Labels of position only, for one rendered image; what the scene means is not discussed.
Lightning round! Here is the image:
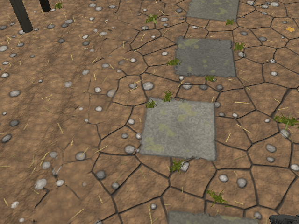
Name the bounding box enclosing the robot right hand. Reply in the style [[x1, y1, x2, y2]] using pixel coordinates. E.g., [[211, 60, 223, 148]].
[[269, 215, 299, 224]]

